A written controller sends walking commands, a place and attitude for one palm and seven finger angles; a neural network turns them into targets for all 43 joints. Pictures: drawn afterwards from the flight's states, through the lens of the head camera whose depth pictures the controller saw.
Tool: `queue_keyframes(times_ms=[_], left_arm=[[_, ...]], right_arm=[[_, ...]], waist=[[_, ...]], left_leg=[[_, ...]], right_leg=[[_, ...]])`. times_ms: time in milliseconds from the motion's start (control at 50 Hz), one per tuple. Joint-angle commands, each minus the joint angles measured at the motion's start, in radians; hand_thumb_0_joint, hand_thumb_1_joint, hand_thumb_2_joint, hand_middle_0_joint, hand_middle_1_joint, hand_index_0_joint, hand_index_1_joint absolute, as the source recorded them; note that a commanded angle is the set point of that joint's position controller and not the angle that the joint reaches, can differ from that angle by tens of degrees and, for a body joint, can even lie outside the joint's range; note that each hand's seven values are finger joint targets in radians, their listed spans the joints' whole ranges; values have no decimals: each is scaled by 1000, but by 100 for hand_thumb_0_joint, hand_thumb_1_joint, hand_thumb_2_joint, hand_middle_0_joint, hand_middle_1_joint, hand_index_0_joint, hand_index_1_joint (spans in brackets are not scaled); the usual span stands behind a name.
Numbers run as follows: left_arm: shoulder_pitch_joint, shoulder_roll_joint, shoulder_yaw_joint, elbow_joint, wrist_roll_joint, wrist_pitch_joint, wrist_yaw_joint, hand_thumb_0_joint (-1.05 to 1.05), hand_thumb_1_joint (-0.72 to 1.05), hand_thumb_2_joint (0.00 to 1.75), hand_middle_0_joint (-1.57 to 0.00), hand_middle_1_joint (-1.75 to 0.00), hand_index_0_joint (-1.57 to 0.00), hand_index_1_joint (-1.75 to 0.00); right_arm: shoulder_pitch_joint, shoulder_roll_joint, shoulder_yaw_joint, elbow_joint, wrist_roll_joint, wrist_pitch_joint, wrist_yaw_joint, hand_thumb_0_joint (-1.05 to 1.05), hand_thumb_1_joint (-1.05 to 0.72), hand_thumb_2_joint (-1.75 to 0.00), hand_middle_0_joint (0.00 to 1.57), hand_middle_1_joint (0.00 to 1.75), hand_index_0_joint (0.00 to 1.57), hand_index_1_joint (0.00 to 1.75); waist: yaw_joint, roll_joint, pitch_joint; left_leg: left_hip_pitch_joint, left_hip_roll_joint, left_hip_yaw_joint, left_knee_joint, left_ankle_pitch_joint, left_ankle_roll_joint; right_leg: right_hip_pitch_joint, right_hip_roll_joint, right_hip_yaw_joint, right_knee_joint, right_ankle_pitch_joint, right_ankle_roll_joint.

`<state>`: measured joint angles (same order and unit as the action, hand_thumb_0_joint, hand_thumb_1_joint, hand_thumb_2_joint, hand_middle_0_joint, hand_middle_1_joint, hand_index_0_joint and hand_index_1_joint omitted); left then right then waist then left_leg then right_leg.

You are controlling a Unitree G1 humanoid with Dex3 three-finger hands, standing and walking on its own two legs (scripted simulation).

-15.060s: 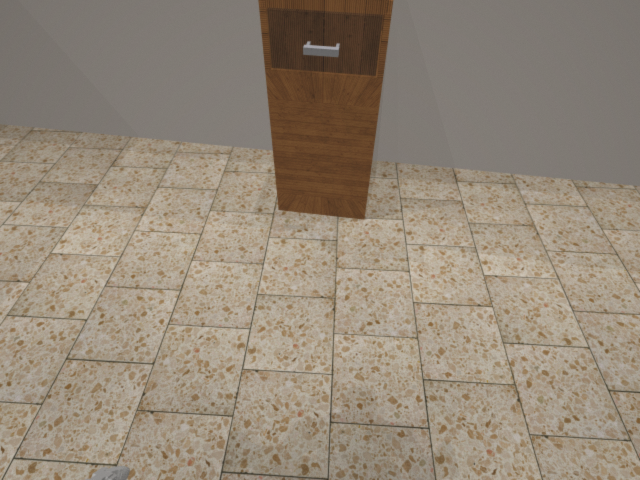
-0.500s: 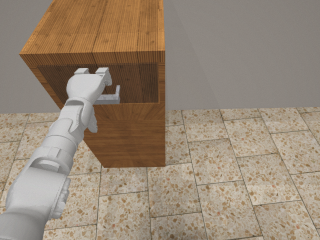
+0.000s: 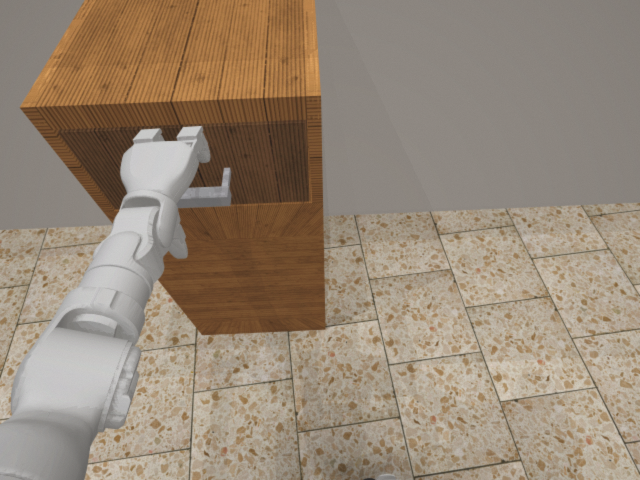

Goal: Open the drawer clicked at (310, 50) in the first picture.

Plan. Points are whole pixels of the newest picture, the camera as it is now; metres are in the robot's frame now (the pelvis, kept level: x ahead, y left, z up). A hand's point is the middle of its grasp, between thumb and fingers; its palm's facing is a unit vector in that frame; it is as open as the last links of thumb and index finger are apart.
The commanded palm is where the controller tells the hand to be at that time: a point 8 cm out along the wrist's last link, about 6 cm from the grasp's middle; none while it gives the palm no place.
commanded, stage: move the hooked fingers above the handle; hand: left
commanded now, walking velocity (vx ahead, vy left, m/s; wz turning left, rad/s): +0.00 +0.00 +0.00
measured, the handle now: (196, 186) +0.54 +0.18 +0.00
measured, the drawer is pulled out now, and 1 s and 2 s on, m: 0.00 0.00 0.00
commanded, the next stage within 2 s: lower the fingers behind the handle in 0.10 s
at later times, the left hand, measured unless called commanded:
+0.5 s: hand (183, 202) +0.48 +0.18 +0.03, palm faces -0.06 -0.02 -1.00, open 13.8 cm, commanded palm +0.46 +0.19 +0.09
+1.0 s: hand (192, 214) +0.48 +0.18 +0.01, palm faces -0.06 -0.02 -1.00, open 13.9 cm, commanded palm +0.46 +0.18 +0.06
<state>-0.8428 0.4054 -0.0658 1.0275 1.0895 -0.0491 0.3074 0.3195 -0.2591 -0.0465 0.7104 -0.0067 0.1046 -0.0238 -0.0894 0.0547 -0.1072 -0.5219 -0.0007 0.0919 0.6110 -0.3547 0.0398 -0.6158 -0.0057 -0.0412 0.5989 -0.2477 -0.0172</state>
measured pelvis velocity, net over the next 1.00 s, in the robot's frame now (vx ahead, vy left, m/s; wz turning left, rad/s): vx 0.00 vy -0.01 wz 0.00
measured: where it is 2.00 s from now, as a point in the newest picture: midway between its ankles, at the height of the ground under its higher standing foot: outside the picture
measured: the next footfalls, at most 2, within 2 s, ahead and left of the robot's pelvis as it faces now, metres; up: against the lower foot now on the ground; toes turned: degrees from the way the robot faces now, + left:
none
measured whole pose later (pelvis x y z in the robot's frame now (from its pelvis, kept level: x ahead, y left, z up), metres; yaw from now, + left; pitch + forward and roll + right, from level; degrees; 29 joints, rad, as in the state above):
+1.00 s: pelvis +0.00 -0.01 -0.01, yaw +0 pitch +19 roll +0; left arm -0.85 0.39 -0.07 1.10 1.10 -0.02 0.37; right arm 0.33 -0.26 -0.06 0.73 -0.02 0.09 -0.02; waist -0.11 0.06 -0.13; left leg -0.65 0.01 0.08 0.70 -0.39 0.03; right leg -0.73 0.00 -0.05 0.68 -0.28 -0.02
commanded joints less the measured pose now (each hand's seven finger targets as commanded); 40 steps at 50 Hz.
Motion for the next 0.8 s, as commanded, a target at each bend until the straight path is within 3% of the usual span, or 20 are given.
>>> queue_keyframes(times_ms=[0, 20, 120, 160, 200, 240, 280, 300, 360, 420, 480, 520, 540, 580, 620, 680, 700, 720, 740, 780], left_arm=[[-478, 249, 46, -186, -9, 48, 47, 0, -50, 30, -30, -120, -30, -120], [-481, 230, 33, -167, -20, 50, 33, 0, -50, 30, -30, -120, -30, -120], [-505, 147, -42, -215, -48, 2, -27, 0, -50, 30, -30, -120, -30, -120], [-517, 170, -27, -202, -45, -14, -24, 0, -50, 30, -30, -120, -30, -120], [-493, 228, 25, -183, -29, -23, -4, 0, -50, 30, -30, -120, -30, -120], [-493, 236, 32, -157, -14, -20, 20, 0, -50, 30, -30, -120, -30, -120], [-473, 200, 20, -145, -11, -5, 43, 0, -50, 30, -30, -120, -30, -120], [-449, 231, 50, -130, -10, 6, 52, 0, -50, 30, -30, -120, -30, -120], [-482, 210, 27, -124, -2, 31, 63, 0, -50, 30, -30, -120, -30, -120], [-484, 241, 48, -121, -7, 37, 56, 0, -50, 30, -30, -120, -30, -120], [-488, 231, 41, -165, -2, 15, 52, 0, -50, 30, -30, -120, -30, -120], [-469, 185, 18, -164, -8, 1, 49, 0, -50, 30, -30, -120, -30, -120], [-477, 179, 9, -161, -8, -3, 51, 0, -50, 30, -30, -120, -30, -120], [-454, 217, 41, -127, -5, 0, 64, 0, -50, 30, -30, -120, -30, -120], [-504, 187, 13, -139, 5, -1, 78, 0, -50, 30, -30, -120, -30, -120], [-496, 230, 50, -136, 10, 7, 101, 0, -50, 30, -30, -120, -30, -120], [-498, 213, 37, -135, 11, 10, 103, 0, -50, 30, -30, -120, -30, -120], [-493, 234, 63, -133, 11, 10, 106, 0, -50, 30, -30, -120, -30, -120], [-467, 212, 42, -111, 9, 18, 105, 0, -50, 30, -30, -120, -30, -120], [-454, 228, 57, -107, 10, 26, 106, 0, -50, 30, -30, -120, -30, -120]], right_arm=[[89, -145, -57, -68, 1, -25, -5, 0, -90, -90, 20, 30, 20, 30], [90, -147, -58, -65, 1, -24, -8, 0, -90, -90, 20, 30, 20, 30], [107, -145, -64, -58, 4, -30, -15, 0, -90, -90, 20, 30, 20, 30], [112, -149, -61, -50, 2, -30, -17, 0, -90, -90, 20, 30, 20, 30], [114, -148, -56, -48, -1, -31, -18, 0, -90, -90, 20, 30, 20, 30], [115, -145, -53, -45, -3, -33, -14, 0, -90, -90, 20, 30, 20, 30], [112, -142, -55, -52, -7, -36, -5, 0, -90, -90, 20, 30, 20, 30], [112, -145, -55, -51, -6, -34, -4, 0, -90, -90, 20, 30, 20, 30], [113, -146, -57, -55, -7, -32, -1, 0, -90, -90, 20, 30, 20, 30], [110, -151, -57, -58, -5, -32, -8, 0, -90, -90, 20, 30, 20, 30], [124, -145, -62, -55, -10, -36, -10, 0, -90, -90, 20, 30, 20, 30], [130, -141, -66, -54, -12, -35, -7, 0, -90, -90, 20, 30, 20, 30], [134, -142, -67, -46, -13, -36, -8, 0, -90, -90, 20, 30, 20, 30], [132, -149, -63, -39, -12, -35, -8, 0, -90, -90, 20, 30, 20, 30], [131, -145, -62, -37, -12, -40, -7, 0, -90, -90, 20, 30, 20, 30], [137, -146, -62, -33, -19, -41, -4, 0, -90, -90, 20, 30, 20, 30], [138, -143, -63, -33, -20, -41, -4, 0, -90, -90, 20, 30, 20, 30], [142, -145, -65, -30, -23, -41, -3, 0, -90, -90, 20, 30, 20, 30], [143, -143, -63, -34, -21, -38, -2, 0, -90, -90, 20, 30, 20, 30], [140, -148, -62, -32, -20, -37, -1, 0, -90, -90, 20, 30, 20, 30]], waist=[[3, -23, -434], [-13, -57, -425], [-35, -43, -400], [-35, -37, -363], [-14, -41, -379], [-11, -26, -369], [-4, -11, -383], [2, -38, -393], [-15, -47, -410], [-21, -69, -428], [-15, -11, -472], [-24, -36, -471], [-34, -27, -446], [-29, -55, -411], [-39, -36, -409], [-28, -4, -457], [-34, -12, -464], [-30, -28, -488], [-29, -22, -477], [-24, -32, -475]], left_leg=[[151, -14, -60, -43, 468, -13], [155, -14, -64, -43, 467, -9], [211, -11, -79, -43, 464, -5], [191, -14, -84, -47, 427, -7], [159, -20, -82, -46, 418, -7], [129, -20, -79, -41, 413, -12], [132, -17, -75, -33, 441, -16], [119, -17, -71, -29, 443, -14], [107, -17, -65, -20, 440, -11], [86, -23, -61, -16, 413, -4], [131, -19, -65, 1, 483, -7], [140, -16, -72, 13, 512, -7], [138, -13, -72, 13, 496, -8], [92, -17, -70, 10, 432, -6], [87, -20, -74, 13, 415, -6], [85, -22, -71, 26, 428, -6], [83, -23, -69, 33, 432, -6], [83, -21, -72, 40, 464, -6], [72, -22, -69, 39, 453, -6], [58, -21, -66, 42, 451, -6]], right_leg=[[311, 33, 24, -18, 349, -14], [313, 34, 25, -28, 351, -13], [267, 34, 24, -48, 321, -12], [240, 34, 23, -47, 293, -14], [261, 34, 26, -34, 296, -17], [250, 33, 25, -22, 293, -20], [243, 35, 22, -11, 306, -22], [258, 36, 23, -7, 318, -21], [262, 36, 25, -2, 336, -16], [291, 35, 32, -3, 345, -13], [282, 35, 34, 11, 379, -14], [264, 39, 30, 11, 385, -12], [240, 38, 28, 9, 370, -11], [232, 39, 28, 10, 338, -12], [209, 40, 28, 12, 317, -16], [223, 38, 33, 31, 333, -16], [224, 39, 32, 33, 344, -15], [239, 39, 31, 40, 367, -15], [239, 39, 31, 41, 367, -13], [239, 39, 32, 48, 370, -12]])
